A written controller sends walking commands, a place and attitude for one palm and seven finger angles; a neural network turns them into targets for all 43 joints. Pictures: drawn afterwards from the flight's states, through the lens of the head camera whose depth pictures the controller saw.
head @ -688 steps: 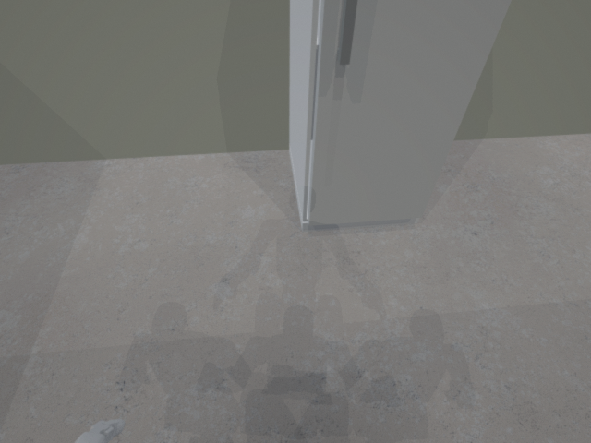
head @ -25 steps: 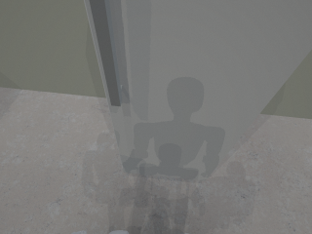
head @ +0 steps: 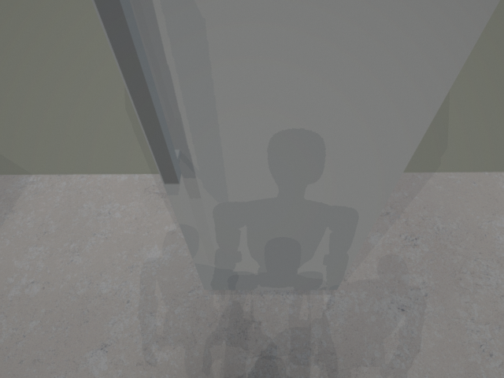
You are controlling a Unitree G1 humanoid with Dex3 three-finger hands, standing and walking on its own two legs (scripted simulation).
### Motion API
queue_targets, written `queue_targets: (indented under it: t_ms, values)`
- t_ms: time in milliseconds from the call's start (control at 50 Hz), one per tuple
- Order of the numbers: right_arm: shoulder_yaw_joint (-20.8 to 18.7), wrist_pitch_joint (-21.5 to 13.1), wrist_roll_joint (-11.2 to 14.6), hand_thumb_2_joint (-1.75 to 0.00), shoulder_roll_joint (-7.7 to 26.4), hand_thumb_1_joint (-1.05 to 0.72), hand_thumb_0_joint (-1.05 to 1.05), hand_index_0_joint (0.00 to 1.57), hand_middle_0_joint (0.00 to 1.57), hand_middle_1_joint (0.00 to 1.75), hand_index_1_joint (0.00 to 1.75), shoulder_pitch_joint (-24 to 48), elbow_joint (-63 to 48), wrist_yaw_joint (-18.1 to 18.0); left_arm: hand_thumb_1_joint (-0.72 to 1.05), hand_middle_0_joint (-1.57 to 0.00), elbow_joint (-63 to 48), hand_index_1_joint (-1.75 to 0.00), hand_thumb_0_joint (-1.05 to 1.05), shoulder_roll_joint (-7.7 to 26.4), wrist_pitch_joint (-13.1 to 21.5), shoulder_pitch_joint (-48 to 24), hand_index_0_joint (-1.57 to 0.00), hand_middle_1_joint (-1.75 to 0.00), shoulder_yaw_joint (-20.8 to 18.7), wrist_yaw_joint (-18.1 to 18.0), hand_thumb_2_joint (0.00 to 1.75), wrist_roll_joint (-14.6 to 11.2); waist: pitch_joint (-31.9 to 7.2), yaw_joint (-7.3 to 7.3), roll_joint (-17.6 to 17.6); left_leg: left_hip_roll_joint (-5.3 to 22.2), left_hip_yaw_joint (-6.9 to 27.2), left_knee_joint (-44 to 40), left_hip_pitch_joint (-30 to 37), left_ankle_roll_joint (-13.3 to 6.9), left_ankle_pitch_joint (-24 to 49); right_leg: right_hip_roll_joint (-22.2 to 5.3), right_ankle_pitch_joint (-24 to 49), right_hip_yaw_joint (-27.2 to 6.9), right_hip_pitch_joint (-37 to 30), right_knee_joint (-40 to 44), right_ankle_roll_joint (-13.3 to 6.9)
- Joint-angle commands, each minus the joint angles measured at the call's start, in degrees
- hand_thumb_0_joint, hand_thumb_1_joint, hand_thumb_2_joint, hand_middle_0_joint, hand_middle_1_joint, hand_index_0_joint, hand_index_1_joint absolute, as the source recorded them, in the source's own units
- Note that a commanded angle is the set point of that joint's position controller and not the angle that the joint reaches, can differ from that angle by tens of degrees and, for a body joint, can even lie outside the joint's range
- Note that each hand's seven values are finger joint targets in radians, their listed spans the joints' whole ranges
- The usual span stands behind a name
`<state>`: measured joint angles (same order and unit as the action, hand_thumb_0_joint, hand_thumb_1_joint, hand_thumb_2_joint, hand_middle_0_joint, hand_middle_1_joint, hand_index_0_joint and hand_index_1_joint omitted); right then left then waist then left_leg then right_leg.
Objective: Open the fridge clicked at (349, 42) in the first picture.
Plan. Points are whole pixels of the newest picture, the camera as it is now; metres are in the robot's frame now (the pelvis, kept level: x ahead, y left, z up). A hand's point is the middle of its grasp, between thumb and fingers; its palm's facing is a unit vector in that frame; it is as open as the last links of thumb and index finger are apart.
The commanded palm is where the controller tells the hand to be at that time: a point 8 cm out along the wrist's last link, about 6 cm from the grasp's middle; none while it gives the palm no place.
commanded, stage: come to a stop and stand still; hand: left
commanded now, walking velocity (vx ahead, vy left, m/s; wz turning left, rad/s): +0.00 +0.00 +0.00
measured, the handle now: (142, 66) +0.46 +0.16 +0.26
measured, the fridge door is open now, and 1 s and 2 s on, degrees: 0 0 0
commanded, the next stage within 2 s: look again from close up in 0.42 s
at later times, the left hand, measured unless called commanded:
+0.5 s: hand out of the picture +0.02 +0.15 -0.17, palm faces +0.01 -0.98 -0.21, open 7.3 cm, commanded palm none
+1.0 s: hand out of the picture +0.00 +0.17 -0.17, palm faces +0.01 -0.98 -0.20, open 7.4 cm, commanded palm none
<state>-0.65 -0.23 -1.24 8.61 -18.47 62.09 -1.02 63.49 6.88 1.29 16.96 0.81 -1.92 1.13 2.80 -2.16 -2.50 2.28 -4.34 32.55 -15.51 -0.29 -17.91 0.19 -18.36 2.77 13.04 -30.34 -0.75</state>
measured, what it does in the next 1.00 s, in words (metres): stands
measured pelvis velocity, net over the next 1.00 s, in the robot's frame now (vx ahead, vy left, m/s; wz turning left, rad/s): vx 0.00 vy -0.01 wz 0.00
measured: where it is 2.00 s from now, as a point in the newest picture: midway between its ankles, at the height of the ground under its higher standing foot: outside the picture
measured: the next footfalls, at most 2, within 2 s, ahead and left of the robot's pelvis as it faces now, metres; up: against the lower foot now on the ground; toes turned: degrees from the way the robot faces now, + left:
none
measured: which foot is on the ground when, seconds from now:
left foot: down 0.00-1.00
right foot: down 0.00-1.00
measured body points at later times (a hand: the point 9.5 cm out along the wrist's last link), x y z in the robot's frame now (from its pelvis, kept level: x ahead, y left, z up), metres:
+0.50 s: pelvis +0.01 -0.02 +0.00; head +0.02 -0.03 +0.45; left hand +0.02 +0.20 -0.15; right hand +0.01 -0.24 -0.16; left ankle -0.01 +0.11 -0.73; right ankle -0.03 -0.11 -0.73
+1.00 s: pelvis +0.00 -0.01 +0.01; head +0.01 -0.01 +0.46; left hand +0.00 +0.22 -0.15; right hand +0.00 -0.23 -0.15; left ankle -0.01 +0.11 -0.73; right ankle -0.03 -0.11 -0.73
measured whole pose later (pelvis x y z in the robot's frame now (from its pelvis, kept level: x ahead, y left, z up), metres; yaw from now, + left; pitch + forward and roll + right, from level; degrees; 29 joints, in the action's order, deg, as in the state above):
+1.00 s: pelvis +0.00 -0.01 +0.01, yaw +0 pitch -1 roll +0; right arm 0.5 -1.0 -0.8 8.5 -15.0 65.1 -1.9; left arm 63.3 9.6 0.9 15.8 0.4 -1.5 0.9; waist 2.1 0.0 0.3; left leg 1.5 -4.7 25.1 -9.3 0.1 -14.5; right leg -0.2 -16.4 2.5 8.3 -25.9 -1.2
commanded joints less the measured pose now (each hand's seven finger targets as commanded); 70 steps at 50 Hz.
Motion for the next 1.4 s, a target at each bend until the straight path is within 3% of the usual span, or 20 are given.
queue_targets:
  t_ms: [0, 40, 100, 160, 200, 240, 380, 420, 480, 640, 720, 1000, 1160, 1380]
  values:
    - [-0.01, -1.96, 0.30, -0.90, 4.09, -0.90, 0.00, 0.20, 0.20, 0.30, 0.30, -4.04, -2.45, -0.35, 0.90, -0.20, -2.01, -0.30, 0.00, 6.37, 1.81, 3.18, -0.20, -0.30, -0.97, -0.90, 0.90, -0.51, -5.96, 0.58, 4.09, 3.93, 4.37, -2.95, 3.73, -1.62, 14.22, -6.19, 18.28, -5.39, -2.42, 3.03, -2.79]
    - [0.31, -1.90, 0.29, -0.90, 3.64, -0.90, 0.00, 0.20, 0.20, 0.30, 0.30, -3.93, -2.34, -0.58, 0.90, -0.20, -1.96, -0.30, 0.00, 6.45, 1.90, 3.21, -0.20, -0.30, -1.03, -0.97, 0.90, -0.47, -3.04, 0.70, 4.61, 3.67, 3.81, -3.61, 2.74, -1.38, 14.74, -6.45, 23.05, -5.57, -2.08, 2.54, -2.62]
    - [0.53, -1.56, 0.38, -0.90, 3.38, -0.90, 0.00, 0.20, 0.20, 0.30, 0.30, -3.52, -1.69, -0.68, 0.90, -0.20, -1.96, -0.30, 0.00, 6.81, 1.54, 3.15, -0.20, -0.30, -0.97, -1.00, 0.90, -0.60, 0.61, 0.96, 6.15, 3.30, 3.54, -5.34, 2.07, -0.98, 11.24, -6.63, 21.31, -6.02, -0.58, 4.06, -2.43]
    - [0.67, -1.49, 0.37, -0.90, 3.24, -0.90, 0.00, 0.20, 0.20, 0.30, 0.30, -3.11, -0.98, -0.72, 0.90, -0.20, -1.97, -0.30, 0.00, 7.58, 1.47, 3.61, -0.20, -0.30, -1.08, -0.94, 0.90, -0.64, 0.94, 1.34, 4.68, 3.13, 3.25, -6.09, 2.84, -0.84, 11.35, -6.71, 22.50, -6.46, -1.03, 4.52, -2.31]
    - [0.61, -1.31, 0.41, -0.90, 3.39, -0.90, 0.00, 0.20, 0.20, 0.30, 0.30, -2.71, -0.60, -0.75, 0.90, -0.20, -2.12, -0.30, 0.00, 7.69, 1.26, 3.24, -0.20, -0.30, -1.14, -0.95, 0.90, -0.59, 2.11, 1.31, 6.01, 3.22, 3.28, -6.89, 2.94, -0.77, 10.49, -6.65, 20.31, -6.44, -0.50, 5.52, -2.22]
    - [0.61, -1.40, 0.38, -0.90, 3.47, -0.90, 0.00, 0.20, 0.20, 0.30, 0.30, -2.70, -0.26, -0.75, 0.90, -0.20, -2.27, -0.30, 0.00, 8.13, 1.33, 3.45, -0.20, -0.30, -1.29, -0.94, 0.90, -0.49, 1.03, 1.50, 5.33, 3.23, 3.03, -7.00, 3.83, -0.71, 11.99, -6.74, 23.24, -6.29, -1.73, 5.46, -2.10]
    - [0.52, -1.27, 0.36, -0.90, 4.16, -0.90, 0.00, 0.20, 0.20, 0.30, 0.30, -1.22, 0.10, -0.85, 0.90, -0.20, -2.77, -0.30, 0.00, 9.14, 1.03, 2.89, -0.20, -0.30, -1.70, -0.70, 0.90, -0.50, 0.05, 1.90, 2.37, 3.52, 2.73, -8.27, 5.14, -0.50, 12.27, -6.83, 22.10, -6.59, -2.90, 6.75, -2.24]
    - [0.46, -1.33, 0.44, -0.90, 4.14, -0.90, 0.00, 0.20, 0.20, 0.30, 0.30, -0.71, 0.08, -0.86, 0.90, -0.20, -2.78, -0.30, 0.00, 9.00, 1.03, 2.99, -0.20, -0.30, -1.68, -0.64, 0.90, -0.35, 0.12, 1.92, 3.60, 3.70, 2.83, -8.83, 5.61, -0.60, 12.13, -6.65, 21.73, -6.50, -2.83, 7.16, -2.16]
    - [0.43, -1.23, 0.46, -0.90, 4.72, -0.90, 0.00, 0.20, 0.20, 0.30, 0.30, -0.23, 0.14, -0.89, 0.90, -0.20, -2.60, -0.30, 0.00, 9.26, 0.90, 2.76, -0.20, -0.30, -1.64, -0.53, 0.90, -0.46, 0.02, 1.94, 2.17, 3.75, 2.86, -9.04, 5.88, -0.50, 11.71, -6.83, 20.38, -6.84, -2.66, 7.82, -2.25]
    - [0.26, -1.42, 0.58, -0.90, 5.30, -0.90, 0.00, 0.20, 0.20, 0.30, 0.30, 0.24, 0.62, -0.99, 0.90, -0.20, -2.30, -0.30, 0.00, 9.26, 0.91, 2.90, -0.20, -0.30, -1.69, -0.44, 0.90, -0.37, -0.76, 2.07, 2.33, 4.12, 3.04, -9.56, 6.63, -0.63, 13.03, -6.80, 21.15, -6.40, -3.55, 8.23, -2.04]
    - [0.21, -1.41, 0.58, -0.90, 5.02, -0.90, 0.00, 0.20, 0.20, 0.30, 0.30, 0.50, 0.85, -1.00, 0.90, -0.20, -2.10, -0.30, 0.00, 8.93, 0.76, 2.79, -0.20, -0.30, -1.62, -0.37, 0.90, -0.24, 0.92, 2.13, 2.63, 4.24, 3.45, -10.50, 6.37, -0.75, 12.12, -6.48, 18.07, -6.31, -2.30, 8.84, -1.96]
    - [0.06, -1.66, 0.43, -0.90, 6.18, -0.90, 0.00, 0.20, 0.20, 0.30, 0.30, 0.68, 1.10, -0.83, 0.90, -0.20, -2.10, -0.30, 0.00, 9.34, 0.30, 1.37, -0.20, -0.30, -1.83, -0.11, 0.90, -0.32, 1.27, 2.51, 1.87, 4.33, 4.94, -12.69, 5.11, -1.43, 10.41, -6.34, 9.94, -5.57, -1.84, 9.41, -1.61]
    - [-0.18, -1.91, 0.48, -0.90, 6.96, -0.90, 0.00, 0.20, 0.20, 0.30, 0.30, 1.01, 1.11, -0.78, 0.90, -0.20, -2.30, -0.30, 0.00, 10.13, 0.43, 0.56, -0.20, -0.30, -2.03, -0.08, 0.90, -0.30, -0.58, 2.49, 2.34, 4.47, 5.22, -12.67, 5.87, -1.58, 12.21, -6.63, 11.75, -5.50, -2.65, 8.83, -1.55]
    - [-0.33, -1.99, 0.45, -0.90, 7.85, -0.90, 0.00, 0.20, 0.20, 0.30, 0.30, 2.08, 1.18, -0.74, 0.90, -0.20, -2.11, -0.30, 0.00, 10.94, 0.38, -0.82, -0.20, -0.30, -2.19, 0.02, 0.90, -0.24, 0.00, 2.40, 2.28, 4.60, 5.71, -13.45, 5.80, -1.69, 12.58, -6.64, 11.25, -5.61, -2.36, 9.15, -1.37]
